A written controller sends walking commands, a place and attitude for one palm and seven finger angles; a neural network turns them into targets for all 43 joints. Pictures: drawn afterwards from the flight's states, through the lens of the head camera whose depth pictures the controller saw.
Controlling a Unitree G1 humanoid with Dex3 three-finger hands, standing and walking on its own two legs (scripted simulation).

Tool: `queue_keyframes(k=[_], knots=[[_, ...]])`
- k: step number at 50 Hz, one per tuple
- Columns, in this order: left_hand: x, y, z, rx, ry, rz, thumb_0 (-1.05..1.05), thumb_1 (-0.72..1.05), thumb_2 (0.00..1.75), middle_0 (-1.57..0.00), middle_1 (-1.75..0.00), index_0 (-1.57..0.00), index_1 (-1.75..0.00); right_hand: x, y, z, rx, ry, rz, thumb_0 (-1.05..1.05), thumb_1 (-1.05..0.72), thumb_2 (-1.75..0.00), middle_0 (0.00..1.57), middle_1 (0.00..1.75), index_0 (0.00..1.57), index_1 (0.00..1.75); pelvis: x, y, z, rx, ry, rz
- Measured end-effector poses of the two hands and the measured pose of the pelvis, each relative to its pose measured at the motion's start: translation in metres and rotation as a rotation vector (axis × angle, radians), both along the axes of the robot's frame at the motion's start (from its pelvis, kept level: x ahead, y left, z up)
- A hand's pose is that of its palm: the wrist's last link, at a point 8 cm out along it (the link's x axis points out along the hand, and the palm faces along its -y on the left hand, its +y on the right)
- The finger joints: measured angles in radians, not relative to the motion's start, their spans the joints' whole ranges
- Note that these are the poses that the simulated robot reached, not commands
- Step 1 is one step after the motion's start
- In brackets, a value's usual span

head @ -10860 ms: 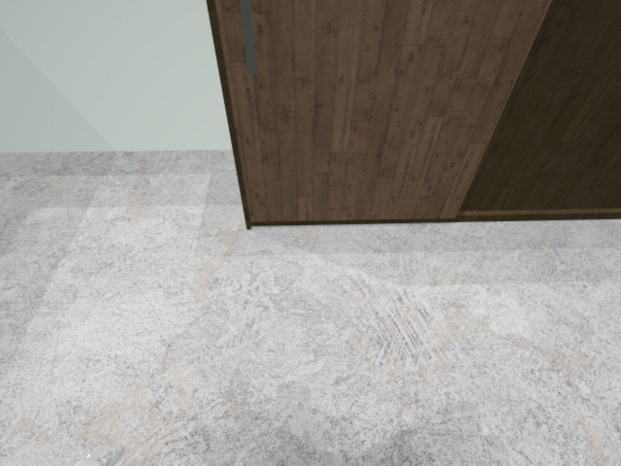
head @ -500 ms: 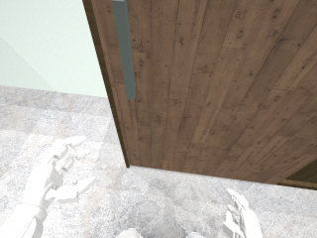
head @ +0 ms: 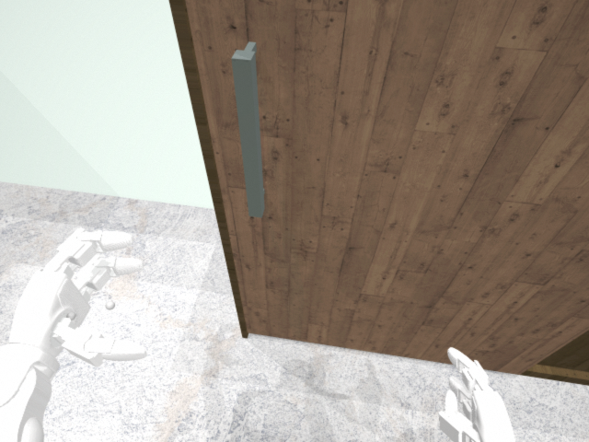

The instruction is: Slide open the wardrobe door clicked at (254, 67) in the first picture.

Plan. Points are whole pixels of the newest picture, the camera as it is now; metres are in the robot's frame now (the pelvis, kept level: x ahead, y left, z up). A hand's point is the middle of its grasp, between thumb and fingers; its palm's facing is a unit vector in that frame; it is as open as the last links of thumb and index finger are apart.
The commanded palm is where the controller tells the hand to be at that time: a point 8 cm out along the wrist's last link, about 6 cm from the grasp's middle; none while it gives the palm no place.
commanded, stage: raise the hand with hooked fingers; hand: left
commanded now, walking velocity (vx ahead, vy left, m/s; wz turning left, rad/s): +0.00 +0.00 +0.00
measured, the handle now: (254, 141) +0.52 +0.12 +0.13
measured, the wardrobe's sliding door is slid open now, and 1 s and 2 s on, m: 0.00 0.00 0.00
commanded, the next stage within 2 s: move the hooked fingers beside the handle in 0.90 s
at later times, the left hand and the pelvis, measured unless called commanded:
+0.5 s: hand (81, 241) +0.28 +0.27 +0.16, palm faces +0.02 -1.00 -0.07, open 14.0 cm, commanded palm +0.24 +0.31 +0.16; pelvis +0.00 -0.01 +0.02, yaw +0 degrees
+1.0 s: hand (92, 250) +0.27 +0.26 +0.16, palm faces +0.02 -1.00 -0.06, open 14.0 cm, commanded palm +0.24 +0.30 +0.16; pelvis +0.00 -0.02 +0.02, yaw -1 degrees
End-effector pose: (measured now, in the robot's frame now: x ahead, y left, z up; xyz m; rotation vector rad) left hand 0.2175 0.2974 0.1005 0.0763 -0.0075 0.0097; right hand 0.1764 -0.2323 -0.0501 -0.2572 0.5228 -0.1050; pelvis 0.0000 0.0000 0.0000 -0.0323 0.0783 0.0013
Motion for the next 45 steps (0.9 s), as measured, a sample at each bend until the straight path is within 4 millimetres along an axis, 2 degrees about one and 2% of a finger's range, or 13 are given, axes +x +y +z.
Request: queue_keyframes(k=[5, 10, 24, 34, 45], knots=[[0.009, 0.008, 0.015, -0.004, 0.001, 0.002, -0.01, -0.41, 0.34, -0.29, -1.14, -0.29, -1.14, 0.006, 0.008, 0.003, 0.023, -0.011, 0.022, 0.01, -0.90, -0.89, 0.20, 0.30, 0.20, 0.30, 0.002, -0.002, 0.005, 0.003, -0.019, 0.000], [0.015, 0.016, 0.029, -0.007, -0.011, 0.014, -0.01, -0.46, 0.32, -0.30, -1.17, -0.30, -1.18, 0.005, 0.010, 0.002, 0.037, 0.005, 0.029, 0.01, -0.90, -0.89, 0.20, 0.30, 0.20, 0.30, 0.002, -0.005, 0.009, 0.004, -0.034, 0.000], [0.039, 0.026, 0.063, -0.001, -0.036, 0.012, -0.01, -0.50, 0.30, -0.30, -1.20, -0.30, -1.20, -0.015, -0.009, -0.003, 0.031, 0.074, -0.015, 0.02, -0.90, -0.89, 0.20, 0.30, 0.20, 0.30, 0.001, -0.012, 0.016, 0.015, -0.057, -0.004], [0.038, 0.014, 0.054, -0.018, -0.003, 0.002, -0.01, -0.50, 0.30, -0.30, -1.20, -0.30, -1.20, -0.018, -0.021, -0.001, 0.030, 0.064, -0.037, 0.02, -0.90, -0.89, 0.20, 0.30, 0.20, 0.30, 0.000, -0.015, 0.017, 0.021, -0.056, -0.015], [0.034, 0.012, 0.058, -0.010, -0.020, 0.015, -0.01, -0.50, 0.30, -0.30, -1.20, -0.30, -1.20, -0.013, -0.018, 0.001, 0.036, 0.045, -0.030, 0.02, -0.90, -0.89, 0.20, 0.30, 0.20, 0.30, -0.002, -0.019, 0.018, 0.022, -0.069, -0.011]])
